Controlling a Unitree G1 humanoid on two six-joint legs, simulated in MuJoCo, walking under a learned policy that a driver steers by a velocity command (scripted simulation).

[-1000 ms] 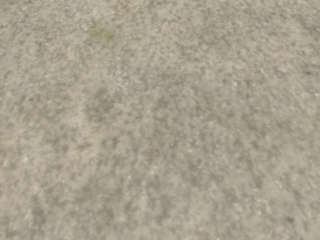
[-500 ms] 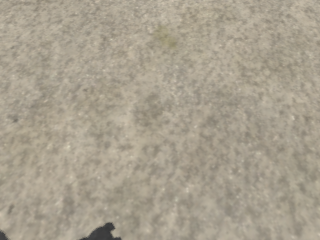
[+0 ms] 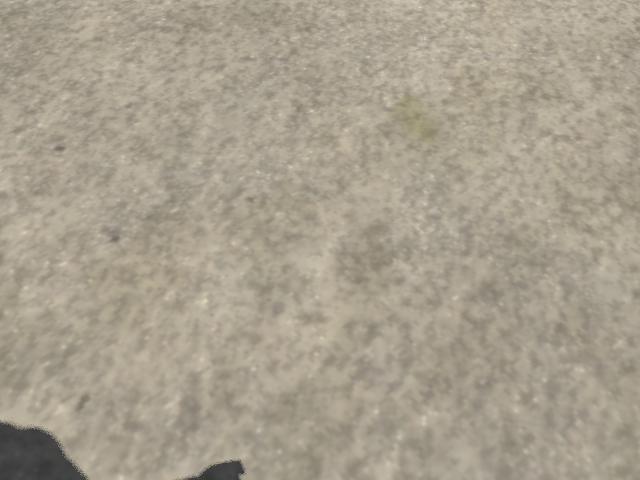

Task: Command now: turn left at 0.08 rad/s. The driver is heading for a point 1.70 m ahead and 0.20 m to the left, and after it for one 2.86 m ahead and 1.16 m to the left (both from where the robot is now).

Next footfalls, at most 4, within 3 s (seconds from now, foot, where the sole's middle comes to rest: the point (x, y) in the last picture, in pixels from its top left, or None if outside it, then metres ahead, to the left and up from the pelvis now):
2.10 left None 0.43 0.10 -0.77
2.64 right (398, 377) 0.74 -0.14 -0.77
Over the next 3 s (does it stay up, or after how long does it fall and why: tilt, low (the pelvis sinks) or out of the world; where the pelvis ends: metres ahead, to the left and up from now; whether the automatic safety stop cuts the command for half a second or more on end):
stays up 0.75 -0.06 0.01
